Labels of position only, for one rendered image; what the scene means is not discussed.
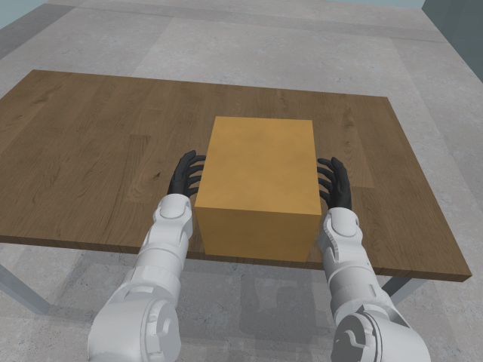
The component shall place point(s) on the carton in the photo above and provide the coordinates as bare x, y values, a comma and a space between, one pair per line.
259, 195

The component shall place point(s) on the left robot hand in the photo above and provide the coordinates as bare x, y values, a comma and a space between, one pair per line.
180, 181

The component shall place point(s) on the robot right forearm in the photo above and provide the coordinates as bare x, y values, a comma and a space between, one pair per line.
350, 276

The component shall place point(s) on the table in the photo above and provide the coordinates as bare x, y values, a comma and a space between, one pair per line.
85, 159

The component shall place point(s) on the right robot hand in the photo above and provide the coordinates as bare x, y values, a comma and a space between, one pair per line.
339, 190

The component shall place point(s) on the robot left upper arm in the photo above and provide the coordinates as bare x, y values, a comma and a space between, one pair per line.
142, 330

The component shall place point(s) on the robot left forearm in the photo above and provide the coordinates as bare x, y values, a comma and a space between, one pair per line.
160, 261

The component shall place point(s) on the robot right upper arm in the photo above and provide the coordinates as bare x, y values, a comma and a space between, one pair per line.
363, 337

